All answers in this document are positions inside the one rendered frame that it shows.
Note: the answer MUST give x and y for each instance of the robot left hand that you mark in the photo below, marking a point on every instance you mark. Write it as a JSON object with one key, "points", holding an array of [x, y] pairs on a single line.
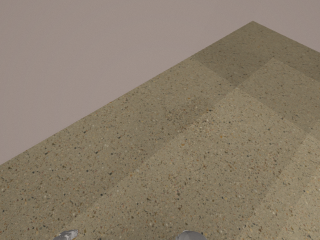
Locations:
{"points": [[67, 235]]}

